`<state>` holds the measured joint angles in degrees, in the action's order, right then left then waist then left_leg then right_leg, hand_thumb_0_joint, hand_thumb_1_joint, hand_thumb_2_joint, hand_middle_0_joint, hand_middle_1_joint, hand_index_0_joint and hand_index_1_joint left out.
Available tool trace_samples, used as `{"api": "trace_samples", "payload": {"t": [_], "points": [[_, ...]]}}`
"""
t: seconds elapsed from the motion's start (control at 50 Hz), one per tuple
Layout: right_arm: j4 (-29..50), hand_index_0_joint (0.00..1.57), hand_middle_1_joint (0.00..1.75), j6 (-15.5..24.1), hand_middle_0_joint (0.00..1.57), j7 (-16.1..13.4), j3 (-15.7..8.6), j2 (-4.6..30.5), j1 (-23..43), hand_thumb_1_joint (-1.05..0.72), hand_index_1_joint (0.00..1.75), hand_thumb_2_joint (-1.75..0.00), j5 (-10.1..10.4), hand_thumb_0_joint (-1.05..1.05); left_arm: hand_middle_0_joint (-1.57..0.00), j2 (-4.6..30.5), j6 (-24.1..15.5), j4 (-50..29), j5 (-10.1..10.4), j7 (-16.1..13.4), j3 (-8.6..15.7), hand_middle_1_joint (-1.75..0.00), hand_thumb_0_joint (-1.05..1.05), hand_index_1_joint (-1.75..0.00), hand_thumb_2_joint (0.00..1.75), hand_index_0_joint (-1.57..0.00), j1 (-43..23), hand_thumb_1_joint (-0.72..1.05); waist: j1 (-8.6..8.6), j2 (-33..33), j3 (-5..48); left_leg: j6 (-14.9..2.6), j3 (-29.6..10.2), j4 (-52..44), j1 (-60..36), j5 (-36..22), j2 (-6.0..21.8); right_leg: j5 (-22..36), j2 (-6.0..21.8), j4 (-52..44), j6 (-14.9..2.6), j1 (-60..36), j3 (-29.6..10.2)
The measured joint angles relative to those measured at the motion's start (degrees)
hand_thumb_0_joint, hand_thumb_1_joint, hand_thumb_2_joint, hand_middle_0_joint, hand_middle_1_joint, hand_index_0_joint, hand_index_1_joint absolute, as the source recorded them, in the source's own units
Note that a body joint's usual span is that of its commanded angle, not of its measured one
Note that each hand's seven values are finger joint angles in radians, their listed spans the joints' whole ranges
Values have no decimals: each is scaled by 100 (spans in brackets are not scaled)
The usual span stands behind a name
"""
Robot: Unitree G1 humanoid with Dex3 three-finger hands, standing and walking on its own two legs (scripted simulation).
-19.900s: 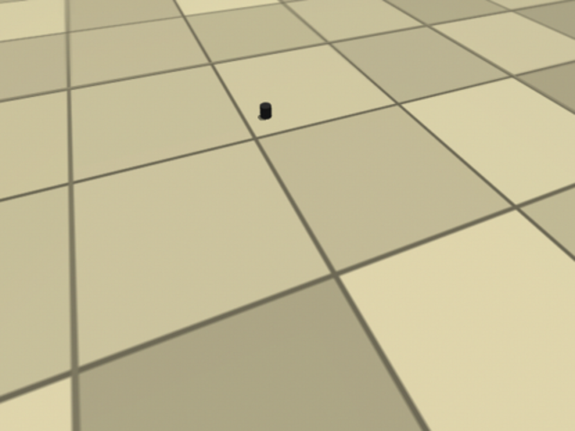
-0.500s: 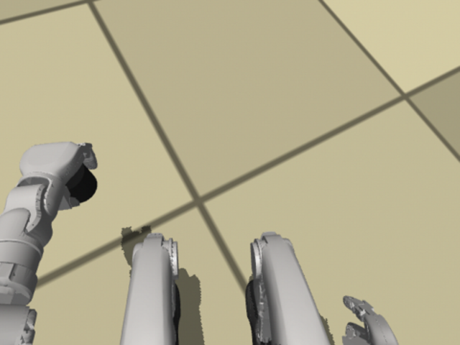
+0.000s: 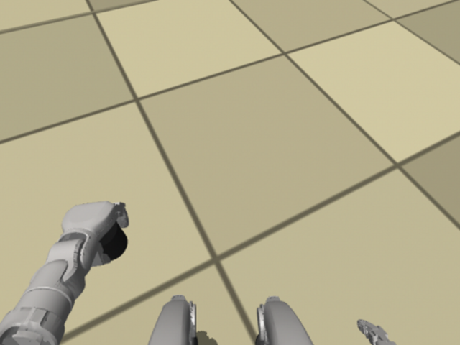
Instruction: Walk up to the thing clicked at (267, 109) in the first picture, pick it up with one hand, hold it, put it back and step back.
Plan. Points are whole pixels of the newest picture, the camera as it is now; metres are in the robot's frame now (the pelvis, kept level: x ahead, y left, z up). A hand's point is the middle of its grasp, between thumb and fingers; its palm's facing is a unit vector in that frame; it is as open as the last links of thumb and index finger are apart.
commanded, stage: lift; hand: left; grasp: from above
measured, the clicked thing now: (104, 238) +0.34 +0.25 -0.10
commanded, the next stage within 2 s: hold in 0.44 s
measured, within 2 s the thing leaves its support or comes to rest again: neither
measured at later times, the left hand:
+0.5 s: hand (97, 208) +0.36 +0.23 +0.00, palm faces -0.48 -0.11 -0.87, open 9.4 cm
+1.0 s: hand (89, 194) +0.36 +0.23 +0.04, palm faces -0.47 -0.08 -0.88, open 9.4 cm
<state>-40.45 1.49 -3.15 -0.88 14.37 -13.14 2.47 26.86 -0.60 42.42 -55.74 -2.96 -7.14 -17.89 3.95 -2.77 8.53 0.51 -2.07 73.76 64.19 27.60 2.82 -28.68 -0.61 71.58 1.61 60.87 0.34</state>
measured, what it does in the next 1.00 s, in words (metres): rises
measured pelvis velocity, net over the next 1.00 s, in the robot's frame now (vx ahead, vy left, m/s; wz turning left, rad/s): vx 0.06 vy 0.00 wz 0.00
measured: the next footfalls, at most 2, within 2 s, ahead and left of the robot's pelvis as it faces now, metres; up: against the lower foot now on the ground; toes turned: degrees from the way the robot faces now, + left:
none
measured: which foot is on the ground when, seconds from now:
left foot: down 0.00-1.00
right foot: down 0.00-1.00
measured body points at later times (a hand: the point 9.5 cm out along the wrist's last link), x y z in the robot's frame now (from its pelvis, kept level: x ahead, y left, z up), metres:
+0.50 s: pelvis +0.04 +0.00 +0.08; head +0.10 +0.00 +0.53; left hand +0.38 +0.23 +0.05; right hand +0.13 -0.26 -0.04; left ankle +0.07 +0.12 -0.62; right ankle +0.06 -0.14 -0.62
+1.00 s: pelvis +0.06 +0.00 +0.10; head +0.09 -0.01 +0.55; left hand +0.39 +0.23 +0.09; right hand +0.17 -0.27 -0.02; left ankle +0.07 +0.12 -0.62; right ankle +0.06 -0.14 -0.62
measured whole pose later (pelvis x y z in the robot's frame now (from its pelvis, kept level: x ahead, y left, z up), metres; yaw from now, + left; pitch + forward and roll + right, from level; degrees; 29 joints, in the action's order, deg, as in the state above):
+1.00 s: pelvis +0.06 +0.00 +0.10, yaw +0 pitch +6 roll -1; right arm -41.2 -0.6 -1.7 -2.9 15.0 -14.2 2.3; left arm 22.1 1.8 43.8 -56.9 -2.0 -10.5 -16.1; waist 2.0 -2.3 3.9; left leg 0.2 1.4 38.7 26.4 18.6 1.8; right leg -19.2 0.7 37.2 1.9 24.3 -1.9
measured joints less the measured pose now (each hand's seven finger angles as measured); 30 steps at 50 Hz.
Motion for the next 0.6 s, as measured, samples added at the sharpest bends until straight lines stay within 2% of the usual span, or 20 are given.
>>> {"api": "trace_samples", "payload": {"t": [0.16, 0.28, 0.46, 0.54, 0.6], "points": [[-180, 20, 30, 99, 20, -23, -57, 25, -65, -91, 30, -90, -35, 1, -57, -296, -3, 170, -209, -386, -152, -84, 2, -80, 72, -66, 99, -2, -26, 42, -173, 3, 89, -868, -950, -202, 1, 223, 13, -858, -2, -916, -56], [-277, 20, 30, 79, 20, 3, -57, 3, -107, -90, 30, -90, -58, 1, -57, -393, 208, 282, -185, -533, -194, -84, 2, -79, 72, -66, -2, -1, -41, 56, -274, 4, 163, -1527, -1636, -371, -7, 402, 28, -1498, -3, -1571, -107], [-249, 20, 30, 28, 20, 57, -98, -22, -184, -90, 30, -90, -47, 1, -57, -453, 406, 503, 45, -341, -231, -84, 2, -79, 71, -66, -92, -1, -43, 39, -350, -16, 240, -2353, -2467, -587, -27, 640, 56, -2335, 16, -2386, -155], [-210, 20, 30, 6, 20, 60, -114, -12, -199, -90, 30, -90, -45, 1, -57, -485, 302, 428, 11, -232, -267, -84, 2, -79, 71, -66, 60, -1, -64, 56, -375, -24, 280, -2616, -2746, -641, -46, 700, 78, -2590, 23, -2652, -185], [-204, 20, 30, -16, 20, 61, -124, -6, -188, -90, 30, -90, -46, 1, -57, -522, 248, 326, -69, -254, -297, -84, 2, -79, 71, -66, 173, -1, -98, 76, -409, -29, 301, -2780, -2936, -675, -64, 733, 97, -2746, 29, -2834, -200]]}}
